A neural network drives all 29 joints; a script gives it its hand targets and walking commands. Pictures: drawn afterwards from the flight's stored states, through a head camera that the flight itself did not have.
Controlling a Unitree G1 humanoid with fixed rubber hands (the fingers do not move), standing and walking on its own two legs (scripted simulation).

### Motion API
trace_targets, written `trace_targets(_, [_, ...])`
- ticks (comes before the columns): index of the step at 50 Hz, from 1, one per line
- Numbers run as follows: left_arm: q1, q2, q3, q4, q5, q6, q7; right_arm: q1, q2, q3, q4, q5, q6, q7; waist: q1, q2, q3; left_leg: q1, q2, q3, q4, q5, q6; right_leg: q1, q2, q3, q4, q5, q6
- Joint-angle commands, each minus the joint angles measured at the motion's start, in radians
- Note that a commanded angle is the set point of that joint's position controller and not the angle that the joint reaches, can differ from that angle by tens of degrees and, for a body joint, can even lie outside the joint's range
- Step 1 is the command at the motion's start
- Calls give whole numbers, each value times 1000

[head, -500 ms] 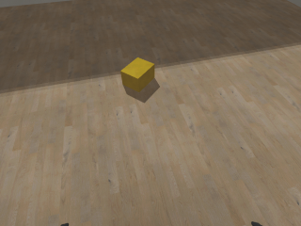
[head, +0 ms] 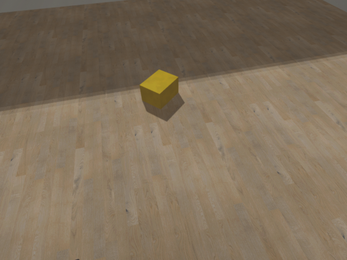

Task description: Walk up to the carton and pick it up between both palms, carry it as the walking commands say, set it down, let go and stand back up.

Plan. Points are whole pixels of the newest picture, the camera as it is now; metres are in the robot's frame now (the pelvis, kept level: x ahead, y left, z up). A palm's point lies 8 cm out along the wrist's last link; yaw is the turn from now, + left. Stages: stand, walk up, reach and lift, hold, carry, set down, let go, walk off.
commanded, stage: stand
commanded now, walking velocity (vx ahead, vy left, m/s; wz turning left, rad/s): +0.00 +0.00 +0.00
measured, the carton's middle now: (159, 88) +1.54 +0.17 -0.70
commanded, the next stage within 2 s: walk up in 0.06 s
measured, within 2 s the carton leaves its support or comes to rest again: neither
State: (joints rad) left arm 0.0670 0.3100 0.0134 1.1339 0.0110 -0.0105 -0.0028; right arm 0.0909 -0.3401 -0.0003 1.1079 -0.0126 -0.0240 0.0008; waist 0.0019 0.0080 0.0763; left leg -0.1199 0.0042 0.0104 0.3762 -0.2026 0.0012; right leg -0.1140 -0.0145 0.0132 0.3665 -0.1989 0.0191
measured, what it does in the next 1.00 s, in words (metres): walks ahead: left foot, then right foot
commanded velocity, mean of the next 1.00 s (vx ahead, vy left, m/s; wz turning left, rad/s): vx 0.00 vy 0.00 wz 0.00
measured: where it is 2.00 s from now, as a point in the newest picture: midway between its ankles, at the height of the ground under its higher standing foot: (168, 191)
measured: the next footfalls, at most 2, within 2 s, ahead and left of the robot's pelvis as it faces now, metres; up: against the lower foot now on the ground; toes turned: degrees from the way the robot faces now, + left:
left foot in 0.58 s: +0.15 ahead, +0.14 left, +0.00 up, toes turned +7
right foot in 1.00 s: +0.41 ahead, -0.08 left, +0.00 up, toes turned -1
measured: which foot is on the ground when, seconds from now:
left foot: down 0.00-0.42, up 0.44-0.56, down 0.58-1.00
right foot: down 0.00-0.60, up 0.62-0.98, down 1.00-1.00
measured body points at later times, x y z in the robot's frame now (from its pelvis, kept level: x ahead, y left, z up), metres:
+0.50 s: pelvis +0.04 +0.00 -0.02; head +0.02 +0.00 +0.43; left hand +0.08 +0.33 -0.13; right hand +0.12 -0.32 -0.14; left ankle +0.02 +0.11 -0.73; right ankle +0.00 -0.13 -0.75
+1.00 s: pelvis +0.22 +0.03 -0.03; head +0.23 +0.01 +0.42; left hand +0.34 +0.35 -0.11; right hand +0.25 -0.30 -0.15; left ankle +0.11 +0.14 -0.75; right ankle +0.36 -0.08 -0.75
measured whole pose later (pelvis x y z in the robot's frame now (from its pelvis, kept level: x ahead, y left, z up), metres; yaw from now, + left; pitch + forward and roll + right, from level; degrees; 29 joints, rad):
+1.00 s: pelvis +0.22 +0.03 -0.03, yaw +4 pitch -2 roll +2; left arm 0.15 0.40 0.07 0.88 0.02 -0.06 -0.10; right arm 0.39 -0.44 -0.04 0.88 0.00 -0.09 0.06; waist -0.05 0.01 0.04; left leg -0.05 -0.02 0.06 0.55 -0.46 0.01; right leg -0.46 -0.07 -0.06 0.58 -0.15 -0.04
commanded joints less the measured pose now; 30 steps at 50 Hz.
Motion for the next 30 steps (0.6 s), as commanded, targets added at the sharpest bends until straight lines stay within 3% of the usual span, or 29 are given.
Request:
trace_targets(1, [-38,238,43,-60,-5,-24,13,-43,-222,-48,-51,6,-13,-15,-5,3,-123,35,126,-100,-63,141,29,13,-110,90,-68,162,-38])
trace_targets(2, [-54,246,45,-57,-7,-23,13,-49,-184,-35,-66,8,-12,-12,-10,-22,-125,21,116,-95,-66,143,25,32,-104,85,-71,146,-35])
trace_targets(3, [-63,230,42,-65,-1,-21,9,-41,-205,-37,-64,6,-12,-14,1,0,-118,-6,111,-98,-74,125,22,39,-114,95,-63,165,-44])
trace_targets(6, [-32,231,44,-55,-15,-24,8,-46,-182,-26,-60,1,-16,-15,16,-9,-111,2,126,-106,-71,128,30,22,-116,109,-70,139,-44])
trace_targets(8, [-42,229,40,-59,-1,-22,6,-27,-198,-28,-62,9,-21,-15,-10,-22,-126,18,131,-108,-83,108,22,30,-110,90,-66,133,-42])
trace_targets(10, [-34,228,42,-70,-6,-23,8,-42,-216,-31,-65,-2,-20,-16,12,25,-103,-8,123,-100,-79,134,23,27,-109,104,-75,159,-41])
trace_targets(11, [-47,231,37,-63,-3,-24,9,-34,-202,-31,-59,11,-20,-15,-12,12,-110,20,124,-106,-90,149,18,13,-106,91,-58,168,-43])
trace_targets(12, [-51,237,50,-65,0,-23,7,-42,-217,-33,-54,-1,-19,-16,4,-17,-115,16,132,-108,-90,160,23,34,-101,71,-57,159,-39])
trace_targets(13, [12,328,90,-145,9,-43,-26,57,-304,-96,-125,-22,-32,19,1,23,-201,23,100,-143,-15,-359,106,18,-54,31,58,-307,-90])
trace_targets(14, [18,323,95,-138,16,-48,-31,41,-325,-108,-118,-34,-32,33,15,49,-117,-80,129,-203,-20,-518,135,-74,-67,71,92,-451,-110])
trace_targets(15, [24,334,103,-156,20,-52,-38,17,-309,-109,-147,-26,-31,41,20,38,-70,-134,141,-206,-16,-557,139,-123,-83,100,97,-486,-120])
trace_targets(17, [64,303,106,-178,19,-61,-50,23,-283,-113,-170,-27,-37,47,35,26,2,-215,145,-250,25,-501,149,-162,-112,141,124,-468,-141])
trace_targets(18, [96,312,108,-190,20,-67,-47,22,-265,-110,-191,-21,-45,51,45,-25,-14,-238,125,-224,66,-412,126,-107,-128,166,98,-401,-148])
trace_targets(19, [169,311,108,-176,19,-74,-45,-33,-253,-107,-218,-25,-48,53,82,-63,-17,-319,83,-181,158,-353,109,-9,-149,216,31,-414,-170])
trace_targets(20, [247,357,130,-168,22,-84,-41,-92,-240,-100,-264,-21,-52,59,121,-167,-9,-512,17,-81,300,-273,69,171,-236,366,-128,-486,-225])
trace_targets(21, [284,406,140,-166,25,-88,-35,-163,-232,-102,-284,-21,-51,54,153,-195,50,-700,-7,-56,491,-296,34,265,-357,528,-212,-451,-290])
trace_targets(22, [250,409,142,-204,26,-90,-36,-142,-253,-97,-288,-20,-54,55,129,-131,82,-702,46,-96,530,-282,21,218,-399,524,-199,-379,-321])
trace_targets(23, [210,391,138,-236,18,-93,-34,-76,-266,-95,-288,-7,-61,60,84,-107,71,-662,67,-109,530,-276,21,179,-391,490,-171,-278,-324])
trace_targets(24, [156,418,137,-262,25,-93,-30,-64,-275,-101,-284,-4,-65,65,54,-129,82,-585,112,-124,469,-313,26,81,-411,433,-164,-240,-310])
trace_targets(25, [131,414,137,-284,21,-96,-27,-68,-274,-100,-284,-4,-71,72,50,-131,116,-546,118,-97,415,-306,25,9,-406,366,-144,-193,-290])
trace_targets(26, [96,411,126,-306,19,-93,-33,-7,-278,-109,-277,1,-76,80,10,-184,75,-416,97,-87,304,-298,29,-38,-358,261,-90,-156,-269])
trace_targets(27, [41,408,125,-310,16,-90,-39,76,-267,-121,-239,1,-78,86,-42,-189,44,-255,63,-36,211,-198,36,-113,-322,189,-37,-137,-246])
trace_targets(28, [24,376,111,-333,6,-89,-41,192,-277,-137,-206,-5,-84,75,-119,-112,1,-7,-13,32,112,-131,35,-262,-229,48,127,-32,-188])
trace_targets(29, [65,293,93,-326,-1,-87,-47,335,-347,-166,-162,-22,-87,58,-166,151,-82,239,59,-148,7,-216,73,-452,-101,-79,504,-37,-127])
trace_targets(30, [11,238,81,-378,-1,-94,-47,394,-469,-179,-190,-27,-98,45,-184,383,-63,291,297,-683,-218,-469,158,-724,70,-53,768,-351,-92])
